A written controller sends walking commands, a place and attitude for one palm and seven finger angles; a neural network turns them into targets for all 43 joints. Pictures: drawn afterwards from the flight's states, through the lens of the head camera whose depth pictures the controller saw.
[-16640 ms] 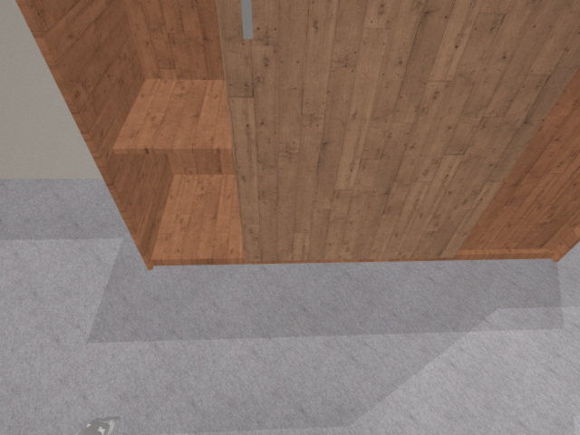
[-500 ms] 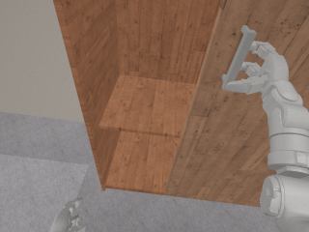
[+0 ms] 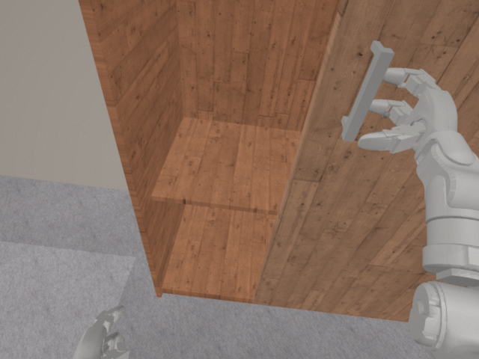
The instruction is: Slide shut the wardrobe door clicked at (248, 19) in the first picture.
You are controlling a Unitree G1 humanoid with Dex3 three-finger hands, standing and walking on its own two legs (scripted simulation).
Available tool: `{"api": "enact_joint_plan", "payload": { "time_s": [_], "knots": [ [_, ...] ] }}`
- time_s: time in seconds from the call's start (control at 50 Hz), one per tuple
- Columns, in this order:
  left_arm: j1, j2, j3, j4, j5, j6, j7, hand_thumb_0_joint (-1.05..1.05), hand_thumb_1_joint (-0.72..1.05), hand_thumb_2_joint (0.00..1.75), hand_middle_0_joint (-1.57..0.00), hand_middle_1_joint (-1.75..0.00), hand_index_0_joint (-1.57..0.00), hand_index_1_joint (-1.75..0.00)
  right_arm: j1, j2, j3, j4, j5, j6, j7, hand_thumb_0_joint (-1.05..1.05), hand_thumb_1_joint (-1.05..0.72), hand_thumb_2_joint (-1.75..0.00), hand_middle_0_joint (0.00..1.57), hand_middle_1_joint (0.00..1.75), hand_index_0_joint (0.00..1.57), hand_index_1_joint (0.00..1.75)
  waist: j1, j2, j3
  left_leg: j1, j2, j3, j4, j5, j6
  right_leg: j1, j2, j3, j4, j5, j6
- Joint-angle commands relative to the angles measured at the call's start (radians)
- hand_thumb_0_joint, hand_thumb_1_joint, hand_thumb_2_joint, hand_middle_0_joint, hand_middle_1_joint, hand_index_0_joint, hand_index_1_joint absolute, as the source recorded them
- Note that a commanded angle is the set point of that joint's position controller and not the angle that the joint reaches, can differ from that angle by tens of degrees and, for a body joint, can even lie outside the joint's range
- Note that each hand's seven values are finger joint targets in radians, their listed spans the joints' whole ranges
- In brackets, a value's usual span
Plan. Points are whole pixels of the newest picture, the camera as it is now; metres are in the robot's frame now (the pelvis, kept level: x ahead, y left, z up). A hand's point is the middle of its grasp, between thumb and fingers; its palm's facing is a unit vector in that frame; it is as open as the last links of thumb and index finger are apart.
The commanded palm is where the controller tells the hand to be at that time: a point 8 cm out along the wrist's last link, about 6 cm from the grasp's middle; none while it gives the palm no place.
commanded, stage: move the hooked fingers beside the handle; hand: right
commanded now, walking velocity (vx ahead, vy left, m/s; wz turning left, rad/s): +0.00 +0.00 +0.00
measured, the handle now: (361, 93) +0.48 -0.15 +0.26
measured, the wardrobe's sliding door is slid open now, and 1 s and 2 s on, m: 0.38 0.38 0.38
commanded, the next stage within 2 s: feel for the door with the fingertips in 1.72 s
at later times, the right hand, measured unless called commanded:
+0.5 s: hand (400, 116) +0.42 -0.19 +0.26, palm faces +0.06 +1.00 -0.02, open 14.0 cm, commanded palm +0.39 -0.24 +0.26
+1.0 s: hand (411, 122) +0.42 -0.21 +0.25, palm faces +0.06 +1.00 -0.03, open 14.0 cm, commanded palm +0.39 -0.25 +0.26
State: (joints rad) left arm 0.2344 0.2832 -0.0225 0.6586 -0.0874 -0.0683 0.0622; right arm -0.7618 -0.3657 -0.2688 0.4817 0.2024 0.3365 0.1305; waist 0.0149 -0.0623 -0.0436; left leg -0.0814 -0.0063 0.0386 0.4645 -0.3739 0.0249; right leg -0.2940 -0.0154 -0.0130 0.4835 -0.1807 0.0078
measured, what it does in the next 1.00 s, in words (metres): stands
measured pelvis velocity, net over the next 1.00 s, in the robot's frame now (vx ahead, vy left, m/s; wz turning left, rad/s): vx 0.00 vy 0.00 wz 0.00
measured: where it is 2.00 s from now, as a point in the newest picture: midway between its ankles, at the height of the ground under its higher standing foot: outside the picture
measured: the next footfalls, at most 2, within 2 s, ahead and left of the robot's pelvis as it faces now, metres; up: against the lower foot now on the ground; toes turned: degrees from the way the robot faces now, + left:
none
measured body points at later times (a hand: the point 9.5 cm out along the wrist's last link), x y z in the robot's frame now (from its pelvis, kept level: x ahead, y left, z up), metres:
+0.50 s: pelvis +0.00 +0.00 +0.00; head -0.01 +0.03 +0.45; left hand +0.13 +0.26 -0.11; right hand +0.41 -0.25 +0.26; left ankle -0.08 +0.10 -0.74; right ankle +0.05 -0.13 -0.74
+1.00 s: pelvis +0.00 +0.00 +0.00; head -0.01 +0.02 +0.45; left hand +0.15 +0.25 -0.10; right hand +0.41 -0.26 +0.26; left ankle -0.08 +0.10 -0.74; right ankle +0.05 -0.13 -0.74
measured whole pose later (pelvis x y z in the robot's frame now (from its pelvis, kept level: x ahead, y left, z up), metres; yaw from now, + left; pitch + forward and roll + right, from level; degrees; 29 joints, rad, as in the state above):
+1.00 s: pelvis +0.00 +0.00 +0.00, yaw +0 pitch +0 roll +0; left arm 0.24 0.28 -0.04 0.63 -0.10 -0.07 0.07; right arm -0.74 -0.45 -0.33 0.54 0.21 0.31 0.21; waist 0.02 -0.06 -0.05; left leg -0.10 -0.01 0.04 0.46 -0.37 0.02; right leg -0.32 -0.01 -0.01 0.50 -0.19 0.00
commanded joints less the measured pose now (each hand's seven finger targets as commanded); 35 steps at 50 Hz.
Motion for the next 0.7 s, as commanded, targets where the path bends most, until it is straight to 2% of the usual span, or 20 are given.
{"api": "enact_joint_plan", "payload": {
  "time_s": [0.0,0.04,0.08,0.14,0.16,0.22,0.24,0.28,0.3,0.34,0.36,0.4,0.46,0.48,0.5,0.54,0.56,0.62,0.66,0.68],
  "knots": [
    [-0.094,0.119,0.037,-0.135,-0.006,-0.047,0.007,0.0,0.9,0.9,-0.2,-0.3,-0.2,-0.3,-0.539,-0.226,-0.033,-0.182,0.011,-0.067,-0.003,0.0,0.5,-0.3,0.3,1.2,0.3,1.2,0.018,0.066,-0.25,-0.186,-0.011,-0.009,-0.072,0.45,-0.011,0.321,0.033,0.017,0.006,0.195,-0.068],
    [-0.092,0.115,0.034,-0.139,-0.002,-0.046,0.004,0.0,0.9,0.9,-0.2,-0.3,-0.2,-0.3,-0.53,-0.225,-0.032,-0.201,0.009,-0.078,-0.009,0.0,0.5,-0.3,0.3,1.2,0.3,1.2,0.007,0.055,-0.268,-0.161,-0.008,-0.005,-0.07,0.446,-0.004,0.322,0.035,0.024,0.008,0.206,-0.068],
    [-0.087,0.123,0.037,-0.136,-0.001,-0.045,0.006,0.0,0.9,0.9,-0.2,-0.3,-0.2,-0.3,-0.516,-0.274,-0.079,-0.169,0.008,-0.081,-0.011,0.0,0.5,-0.3,0.3,1.2,0.3,1.2,0.006,0.1,-0.276,-0.156,-0.009,-0.011,-0.069,0.481,-0.013,0.312,0.034,0.019,0.007,0.213,-0.072],
    [-0.087,0.117,0.034,-0.142,-0.001,-0.042,0.004,0.0,0.9,0.9,-0.2,-0.3,-0.2,-0.3,-0.524,-0.263,-0.059,-0.182,0.005,-0.093,-0.002,0.0,0.5,-0.3,0.3,1.2,0.3,1.2,0.003,0.074,-0.274,-0.135,-0.004,-0.009,-0.067,0.493,-0.009,0.306,0.037,0.014,0.01,0.222,-0.071],
    [-0.088,0.122,0.038,-0.147,-0.005,-0.043,0.003,0.0,0.9,0.9,-0.2,-0.3,-0.2,-0.3,-0.493,-0.3,-0.101,-0.164,0.001,-0.092,0.0,0.0,0.5,-0.3,0.3,1.2,0.3,1.2,-0.002,0.085,-0.288,-0.144,-0.009,-0.013,-0.065,0.509,-0.014,0.316,0.034,0.012,0.014,0.228,-0.072],
    [-0.091,0.12,0.034,-0.151,-0.008,-0.041,0.006,0.0,0.9,0.9,-0.2,-0.3,-0.2,-0.3,-0.505,-0.277,-0.064,-0.16,0.004,-0.086,0.018,0.0,0.5,-0.3,0.3,1.2,0.3,1.2,0.008,0.056,-0.255,-0.161,-0.008,-0.013,-0.068,0.487,-0.014,0.303,0.036,0.009,0.01,0.208,-0.07],
    [-0.083,0.119,0.034,-0.147,-0.006,-0.04,0.006,0.0,0.9,0.9,-0.2,-0.3,-0.2,-0.3,-0.509,-0.268,-0.055,-0.157,0.005,-0.088,0.018,0.0,0.5,-0.3,0.3,1.2,0.3,1.2,0.008,0.07,-0.25,-0.15,-0.006,-0.009,-0.074,0.478,-0.011,0.294,0.038,0.014,0.011,0.204,-0.072],
    [-0.079,0.128,0.037,-0.149,-0.007,-0.045,0.009,0.0,0.9,0.9,-0.2,-0.3,-0.2,-0.3,-0.505,-0.319,-0.098,-0.145,0.009,-0.088,0.025,0.0,0.5,-0.3,0.3,1.2,0.3,1.2,0.006,0.087,-0.26,-0.156,-0.008,-0.015,-0.075,0.482,-0.016,0.292,0.036,0.014,0.01,0.197,-0.074],
    [-0.079,0.128,0.037,-0.15,-0.009,-0.045,0.009,0.0,0.9,0.9,-0.2,-0.3,-0.2,-0.3,-0.509,-0.322,-0.094,-0.144,0.006,-0.089,0.03,0.0,0.5,-0.3,0.3,1.2,0.3,1.2,0.008,0.058,-0.262,-0.16,-0.008,-0.016,-0.072,0.48,-0.014,0.299,0.036,0.012,0.011,0.202,-0.072],
    [-0.069,0.127,0.037,-0.145,-0.005,-0.047,0.01,0.0,0.9,0.9,-0.2,-0.3,-0.2,-0.3,-0.524,-0.309,-0.078,-0.157,0.011,-0.101,0.039,0.0,0.5,-0.3,0.3,1.2,0.3,1.2,0.012,0.07,-0.268,-0.142,-0.004,-0.012,-0.073,0.492,-0.011,0.298,0.038,0.016,0.016,0.212,-0.074],
    [-0.07,0.132,0.041,-0.149,-0.01,-0.05,0.01,0.0,0.9,0.9,-0.2,-0.3,-0.2,-0.3,-0.506,-0.351,-0.119,-0.149,0.005,-0.104,0.04,0.0,0.5,-0.3,0.3,1.2,0.3,1.2,0.006,0.063,-0.276,-0.154,-0.009,-0.015,-0.069,0.507,-0.014,0.309,0.035,0.013,0.02,0.223,-0.074],
    [-0.07,0.126,0.04,-0.154,-0.009,-0.054,0.008,0.0,0.9,0.9,-0.2,-0.3,-0.2,-0.3,-0.512,-0.302,-0.08,-0.171,0.012,-0.108,0.052,0.0,0.5,-0.3,0.3,1.2,0.3,1.2,0.014,0.046,-0.294,-0.157,-0.01,-0.012,-0.064,0.522,-0.014,0.327,0.039,0.013,0.024,0.239,-0.075],
    [-0.061,0.138,0.043,-0.154,-0.01,-0.054,0.007,0.0,0.9,0.9,-0.2,-0.3,-0.2,-0.3,-0.458,-0.363,-0.135,-0.152,0.016,-0.108,0.063,0.0,0.5,-0.3,0.3,1.2,0.3,1.2,0.001,0.087,-0.299,-0.135,-0.008,-0.013,-0.06,0.556,-0.018,0.305,0.039,0.014,0.025,0.247,-0.076],
    [-0.066,0.135,0.042,-0.156,-0.011,-0.052,0.008,0.0,0.9,0.9,-0.2,-0.3,-0.2,-0.3,-0.457,-0.345,-0.116,-0.159,0.016,-0.103,0.07,0.0,0.5,-0.3,0.3,1.2,0.3,1.2,0.004,0.052,-0.291,-0.143,-0.007,-0.015,-0.062,0.549,-0.017,0.305,0.041,0.009,0.025,0.242,-0.076],
    [-0.061,0.134,0.041,-0.154,-0.011,-0.054,0.007,0.0,0.9,0.9,-0.2,-0.3,-0.2,-0.3,-0.476,-0.336,-0.103,-0.156,0.016,-0.102,0.075,0.0,0.5,-0.3,0.3,1.2,0.3,1.2,0.011,0.061,-0.273,-0.156,-0.01,-0.008,-0.061,0.535,-0.015,0.306,0.04,0.014,0.024,0.24,-0.075],
    [-0.063,0.132,0.04,-0.157,-0.011,-0.051,0.007,0.0,0.9,0.9,-0.2,-0.3,-0.2,-0.3,-0.462,-0.321,-0.086,-0.173,0.019,-0.1,0.077,0.0,0.5,-0.3,0.3,1.2,0.3,1.2,0.007,0.023,-0.272,-0.151,-0.007,-0.006,-0.064,0.514,-0.008,0.308,0.041,0.013,0.028,0.239,-0.074],
    [-0.062,0.136,0.043,-0.159,-0.014,-0.054,0.005,0.0,0.9,0.9,-0.2,-0.3,-0.2,-0.3,-0.474,-0.344,-0.11,-0.181,0.016,-0.102,0.075,0.0,0.5,-0.3,0.3,1.2,0.3,1.2,0.011,0.029,-0.28,-0.173,-0.013,-0.009,-0.066,0.514,-0.012,0.326,0.038,0.017,0.029,0.241,-0.075],
    [-0.065,0.137,0.043,-0.158,-0.012,-0.057,0.007,0.0,0.9,0.9,-0.2,-0.3,-0.2,-0.3,-0.471,-0.331,-0.105,-0.196,0.028,-0.099,0.08,0.0,0.5,-0.3,0.3,1.2,0.3,1.2,0.014,0.051,-0.283,-0.174,-0.014,-0.004,-0.061,0.523,-0.012,0.334,0.037,0.02,0.029,0.253,-0.074],
    [-0.072,0.136,0.042,-0.166,-0.013,-0.056,0.006,0.0,0.9,0.9,-0.2,-0.3,-0.2,-0.3,-0.451,-0.348,-0.121,-0.215,0.025,-0.102,0.076,0.0,0.5,-0.3,0.3,1.2,0.3,1.2,0.003,0.05,-0.298,-0.163,-0.015,-0.005,-0.058,0.524,-0.011,0.331,0.037,0.02,0.03,0.255,-0.074],
    [-0.077,0.133,0.039,-0.163,-0.013,-0.056,0.007,0.0,0.9,0.9,-0.2,-0.3,-0.2,-0.3,-0.466,-0.315,-0.088,-0.215,0.026,-0.098,0.076,0.0,0.5,-0.3,0.3,1.2,0.3,1.2,0.012,0.036,-0.279,-0.176,-0.014,-0.004,-0.061,0.508,-0.01,0.332,0.038,0.019,0.027,0.245,-0.074]
  ]
}}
